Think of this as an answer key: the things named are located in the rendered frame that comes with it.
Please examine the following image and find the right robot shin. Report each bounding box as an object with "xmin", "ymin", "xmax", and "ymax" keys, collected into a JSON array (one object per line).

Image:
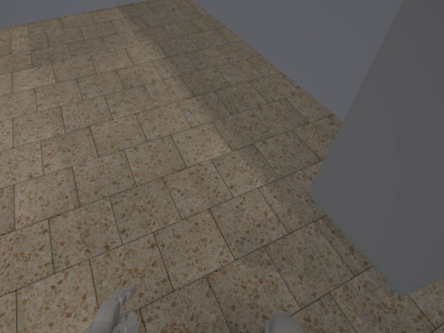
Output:
[{"xmin": 274, "ymin": 311, "xmax": 289, "ymax": 316}]

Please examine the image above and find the right robot thigh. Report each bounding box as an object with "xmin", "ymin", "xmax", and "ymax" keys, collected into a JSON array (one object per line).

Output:
[{"xmin": 264, "ymin": 315, "xmax": 305, "ymax": 333}]

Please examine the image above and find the fridge door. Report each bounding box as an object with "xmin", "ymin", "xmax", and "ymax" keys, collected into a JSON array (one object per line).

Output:
[{"xmin": 309, "ymin": 0, "xmax": 444, "ymax": 293}]

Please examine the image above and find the robot left hand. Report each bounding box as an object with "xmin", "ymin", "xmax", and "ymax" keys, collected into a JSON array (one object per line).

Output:
[{"xmin": 89, "ymin": 286, "xmax": 140, "ymax": 333}]

